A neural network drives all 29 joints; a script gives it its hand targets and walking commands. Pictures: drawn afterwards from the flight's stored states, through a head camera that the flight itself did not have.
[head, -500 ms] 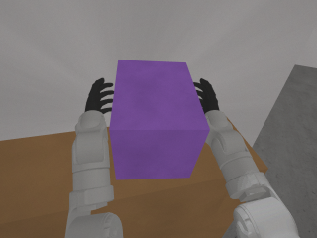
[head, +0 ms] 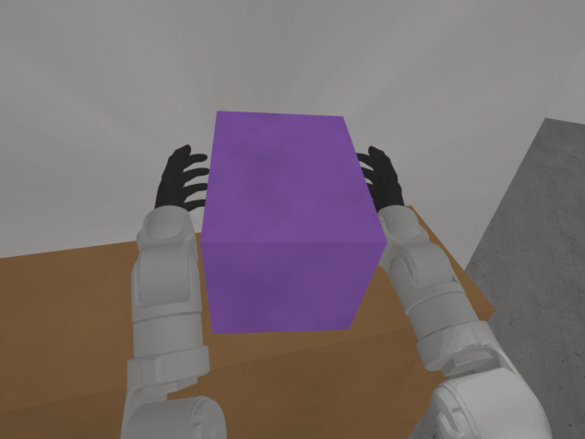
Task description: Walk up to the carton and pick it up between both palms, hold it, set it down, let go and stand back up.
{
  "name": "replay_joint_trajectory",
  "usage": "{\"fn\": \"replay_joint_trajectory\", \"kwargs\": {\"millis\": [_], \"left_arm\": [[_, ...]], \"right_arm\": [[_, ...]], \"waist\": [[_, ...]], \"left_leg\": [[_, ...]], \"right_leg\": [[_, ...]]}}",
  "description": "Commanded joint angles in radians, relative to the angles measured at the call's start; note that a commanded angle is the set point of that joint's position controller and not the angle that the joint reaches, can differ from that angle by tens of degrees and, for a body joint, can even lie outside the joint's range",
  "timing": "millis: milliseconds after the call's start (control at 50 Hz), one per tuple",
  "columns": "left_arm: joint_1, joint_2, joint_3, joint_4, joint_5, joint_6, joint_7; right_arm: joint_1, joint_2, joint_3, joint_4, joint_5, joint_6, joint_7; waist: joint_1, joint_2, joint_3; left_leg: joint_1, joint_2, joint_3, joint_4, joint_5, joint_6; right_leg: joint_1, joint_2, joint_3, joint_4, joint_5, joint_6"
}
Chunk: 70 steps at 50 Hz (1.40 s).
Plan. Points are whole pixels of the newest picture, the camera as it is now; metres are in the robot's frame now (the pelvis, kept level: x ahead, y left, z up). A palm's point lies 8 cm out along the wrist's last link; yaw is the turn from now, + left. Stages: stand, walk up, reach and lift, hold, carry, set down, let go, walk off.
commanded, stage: hold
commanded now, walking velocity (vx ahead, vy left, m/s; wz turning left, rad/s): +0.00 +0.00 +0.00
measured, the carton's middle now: (281, 218) +0.37 +0.00 +0.16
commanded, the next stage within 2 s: none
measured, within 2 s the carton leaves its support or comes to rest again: neither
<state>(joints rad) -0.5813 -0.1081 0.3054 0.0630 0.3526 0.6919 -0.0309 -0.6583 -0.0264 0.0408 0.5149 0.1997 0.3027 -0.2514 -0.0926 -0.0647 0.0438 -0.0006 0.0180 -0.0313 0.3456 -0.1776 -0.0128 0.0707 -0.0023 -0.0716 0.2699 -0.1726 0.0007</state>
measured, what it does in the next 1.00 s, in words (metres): stands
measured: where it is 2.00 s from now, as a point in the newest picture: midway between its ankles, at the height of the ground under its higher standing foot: outside the picture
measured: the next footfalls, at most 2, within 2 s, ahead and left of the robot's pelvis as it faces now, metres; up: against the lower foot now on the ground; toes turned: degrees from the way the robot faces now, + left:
none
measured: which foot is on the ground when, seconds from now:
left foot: down 0.00-1.00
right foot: down 0.00-1.00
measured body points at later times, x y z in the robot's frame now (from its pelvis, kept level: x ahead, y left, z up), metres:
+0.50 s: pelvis +0.00 +0.00 +0.00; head -0.05 +0.03 +0.45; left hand +0.37 +0.14 +0.19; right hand +0.37 -0.13 +0.19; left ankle +0.02 +0.12 -0.75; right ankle +0.00 -0.12 -0.75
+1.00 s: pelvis +0.00 +0.00 +0.00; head -0.05 +0.03 +0.45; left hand +0.37 +0.14 +0.20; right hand +0.37 -0.14 +0.19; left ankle +0.02 +0.12 -0.75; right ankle +0.00 -0.12 -0.75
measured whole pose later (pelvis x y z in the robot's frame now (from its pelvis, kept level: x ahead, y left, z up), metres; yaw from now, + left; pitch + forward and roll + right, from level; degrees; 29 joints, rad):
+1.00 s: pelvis +0.00 +0.00 +0.00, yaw +0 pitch -10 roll -1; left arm -0.59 -0.11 0.31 0.09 0.36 0.68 -0.03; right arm -0.67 -0.03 0.04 0.54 0.19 0.30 -0.24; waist -0.08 -0.07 0.04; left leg 0.01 0.02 -0.03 0.34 -0.18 -0.01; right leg 0.07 0.00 -0.07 0.28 -0.18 0.00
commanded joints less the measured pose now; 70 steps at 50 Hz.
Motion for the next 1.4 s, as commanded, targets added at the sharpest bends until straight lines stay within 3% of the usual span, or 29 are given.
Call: {"fn": "replay_joint_trajectory", "kwargs": {"millis": [0,100,160,260,320,400,500,580,740,860,980,1040,1080,1100,1220,1340,1380], "left_arm": [[-0.619,-0.537,-0.562,-0.055,-0.148,-0.054,-0.139],[-0.615,-0.528,-0.53,-0.012,-0.131,-0.046,-0.139],[-0.624,-0.525,-0.533,-0.019,-0.134,-0.051,-0.136],[-0.627,-0.529,-0.521,0.015,-0.131,-0.047,-0.142],[-0.615,-0.548,-0.561,-0.026,-0.155,-0.051,-0.142],[-0.609,-0.532,-0.547,-0.037,-0.144,-0.053,-0.142],[-0.626,-0.543,-0.559,-0.041,-0.145,-0.053,-0.136],[-0.623,-0.536,-0.551,-0.046,-0.142,-0.059,-0.13],[-0.615,-0.535,-0.544,-0.024,-0.138,-0.048,-0.14],[-0.602,-0.529,-0.554,-0.045,-0.147,-0.056,-0.133],[-0.616,-0.519,-0.504,0.013,-0.122,-0.05,-0.144],[-0.639,-0.538,-0.539,-0.038,-0.149,-0.059,-0.139],[-0.647,-0.546,-0.567,-0.044,-0.164,-0.065,-0.135],[-0.635,-0.545,-0.575,-0.055,-0.162,-0.065,-0.136],[-0.604,-0.52,-0.529,-0.008,-0.135,-0.051,-0.142],[-0.612,-0.54,-0.568,-0.051,-0.15,-0.058,-0.128],[-0.611,-0.541,-0.576,-0.066,-0.16,-0.058,-0.13]], "right_arm": [[-0.745,0.615,0.364,-0.347,0.061,-0.072,0.089],[-0.744,0.617,0.332,-0.299,0.041,-0.07,0.1],[-0.756,0.622,0.333,-0.301,0.046,-0.079,0.102],[-0.765,0.615,0.324,-0.273,0.04,-0.074,0.101],[-0.755,0.617,0.342,-0.322,0.059,-0.085,0.094],[-0.747,0.614,0.347,-0.311,0.06,-0.074,0.09],[-0.744,0.617,0.334,-0.307,0.052,-0.076,0.098],[-0.75,0.629,0.354,-0.327,0.054,-0.081,0.099],[-0.726,0.609,0.323,-0.284,0.038,-0.075,0.099],[-0.753,0.624,0.369,-0.349,0.063,-0.08,0.091],[-0.733,0.626,0.314,-0.259,0.027,-0.072,0.105],[-0.751,0.645,0.341,-0.308,0.046,-0.084,0.102],[-0.768,0.638,0.354,-0.328,0.056,-0.084,0.093],[-0.751,0.631,0.357,-0.325,0.058,-0.081,0.09],[-0.714,0.619,0.33,-0.27,0.038,-0.068,0.098],[-0.76,0.615,0.361,-0.341,0.06,-0.084,0.096],[-0.727,0.617,0.355,-0.335,0.061,-0.08,0.092]], "waist": [[-0.01,0.087,-0.379],[0.006,0.072,-0.32],[0.013,0.076,-0.354],[0.0,0.082,-0.319],[-0.016,0.1,-0.379],[-0.012,0.079,-0.364],[-0.015,0.096,-0.352],[0.009,0.081,-0.374],[-0.011,0.082,-0.313],[0.001,0.065,-0.382],[0.009,0.065,-0.288],[0.004,0.072,-0.381],[-0.02,0.087,-0.404],[-0.015,0.094,-0.398],[-0.006,0.084,-0.318],[0.0,0.087,-0.393],[-0.013,0.091,-0.385]], "left_leg": [[0.112,-0.062,0.05,-0.021,0.27,-0.019],[0.088,-0.057,0.063,-0.042,0.201,-0.01],[0.097,-0.057,0.059,-0.037,0.223,-0.004],[0.095,-0.055,0.059,-0.039,0.209,-0.01],[0.131,-0.062,0.055,-0.01,0.288,-0.021],[0.121,-0.064,0.054,-0.018,0.275,-0.019],[0.115,-0.057,0.054,-0.027,0.251,-0.024],[0.115,-0.062,0.055,-0.022,0.266,-0.013],[0.103,-0.055,0.061,-0.034,0.217,-0.016],[0.122,-0.066,0.054,-0.011,0.294,-0.014],[0.066,-0.06,0.071,-0.06,0.156,0.001],[0.096,-0.064,0.062,-0.028,0.246,-0.005],[0.125,-0.065,0.053,-0.009,0.274,-0.019],[0.129,-0.066,0.05,-0.004,0.296,-0.023],[0.085,-0.061,0.058,-0.037,0.207,-0.01],[0.138,-0.062,0.049,-0.003,0.307,-0.023],[0.14,-0.059,0.049,0.002,0.309,-0.027]], "right_leg": [[0.039,0.063,-0.029,-0.012,0.233,0.048],[0.009,0.064,-0.03,-0.026,0.144,0.043],[0.014,0.06,-0.027,-0.022,0.166,0.042],[0.009,0.06,-0.029,-0.027,0.156,0.045],[0.029,0.061,-0.024,-0.014,0.235,0.046],[0.031,0.064,-0.027,-0.017,0.229,0.05],[0.011,0.066,-0.032,-0.018,0.171,0.039],[0.021,0.061,-0.028,-0.016,0.202,0.05],[0.005,0.06,-0.033,-0.026,0.152,0.039],[0.057,0.062,-0.025,-0.005,0.268,0.054],[0.002,0.055,-0.025,-0.036,0.114,0.043],[0.049,0.056,-0.019,-0.013,0.228,0.048],[0.045,0.058,-0.02,-0.004,0.255,0.051],[0.035,0.059,-0.018,-0.006,0.265,0.049],[0.027,0.056,-0.027,-0.018,0.173,0.045],[0.021,0.066,-0.026,-0.012,0.229,0.044],[0.02,0.066,-0.028,-0.01,0.235,0.041]]}}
